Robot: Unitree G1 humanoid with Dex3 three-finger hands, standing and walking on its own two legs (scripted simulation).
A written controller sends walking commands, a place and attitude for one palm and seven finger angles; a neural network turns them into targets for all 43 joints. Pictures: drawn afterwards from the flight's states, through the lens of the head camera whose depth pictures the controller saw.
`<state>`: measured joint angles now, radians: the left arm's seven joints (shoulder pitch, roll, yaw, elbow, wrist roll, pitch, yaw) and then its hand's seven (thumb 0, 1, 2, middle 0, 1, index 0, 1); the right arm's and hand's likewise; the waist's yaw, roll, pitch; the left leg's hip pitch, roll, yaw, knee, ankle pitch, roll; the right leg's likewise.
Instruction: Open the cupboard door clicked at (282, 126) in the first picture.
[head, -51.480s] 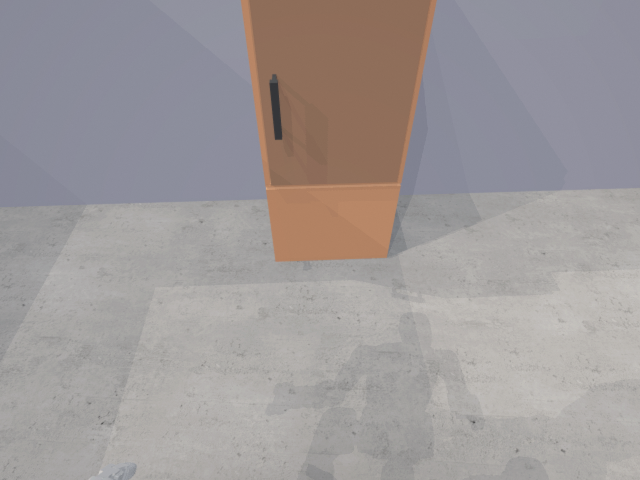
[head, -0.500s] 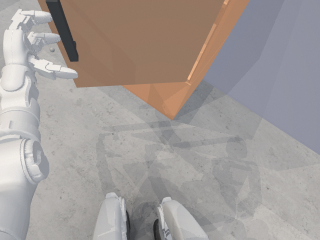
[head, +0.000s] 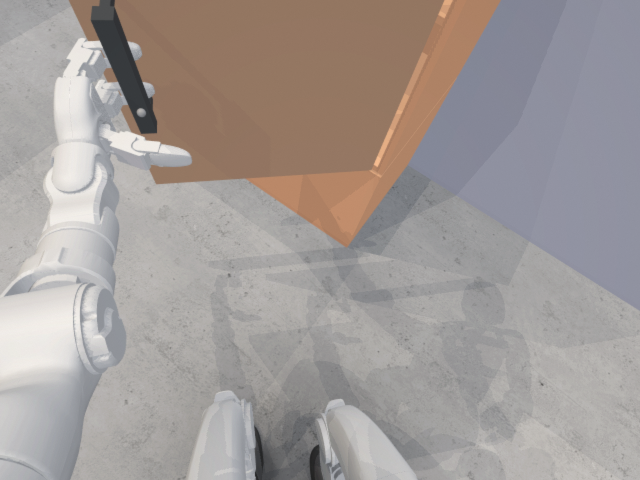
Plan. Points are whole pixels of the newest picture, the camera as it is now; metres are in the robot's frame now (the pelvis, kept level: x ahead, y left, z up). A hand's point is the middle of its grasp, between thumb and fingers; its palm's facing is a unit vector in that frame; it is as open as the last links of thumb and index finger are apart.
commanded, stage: slide the fingers in behind the handle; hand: left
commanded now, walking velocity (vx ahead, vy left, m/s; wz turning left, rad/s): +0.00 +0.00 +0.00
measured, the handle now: (130, 67) +0.60 +0.17 +0.07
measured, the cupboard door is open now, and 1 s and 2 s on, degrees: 44 44 59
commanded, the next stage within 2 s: close the thumb around the handle in 0.58 s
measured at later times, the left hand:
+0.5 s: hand (149, 107) +0.55 +0.15 +0.06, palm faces +0.06 -1.00 -0.02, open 14.0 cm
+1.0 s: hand (153, 110) +0.55 +0.15 +0.06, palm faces +0.06 -1.00 -0.01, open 11.1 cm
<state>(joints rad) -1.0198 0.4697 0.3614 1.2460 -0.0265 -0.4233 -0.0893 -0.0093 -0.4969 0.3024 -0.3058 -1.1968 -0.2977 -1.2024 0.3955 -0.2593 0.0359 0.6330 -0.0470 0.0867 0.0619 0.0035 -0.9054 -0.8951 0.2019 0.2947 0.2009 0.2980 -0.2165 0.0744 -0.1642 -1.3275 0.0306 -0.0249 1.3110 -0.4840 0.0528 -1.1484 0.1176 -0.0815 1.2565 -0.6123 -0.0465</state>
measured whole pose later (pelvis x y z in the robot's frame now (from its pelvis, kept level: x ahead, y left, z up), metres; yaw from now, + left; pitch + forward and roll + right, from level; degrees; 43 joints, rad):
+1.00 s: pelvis +0.00 +0.00 +0.00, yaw +0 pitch +29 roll -6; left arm -1.03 0.44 0.33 1.25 -0.02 -0.44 -0.04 -0.01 -0.05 0.49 -0.33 -1.24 -0.32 -1.25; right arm 0.39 -0.26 0.02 0.64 -0.05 0.09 0.07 0.00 -0.91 -0.90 0.20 0.29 0.20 0.30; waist -0.21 0.08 -0.17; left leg -1.33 0.02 -0.02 1.31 -0.49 0.05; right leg -1.15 0.11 -0.08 1.26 -0.62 -0.05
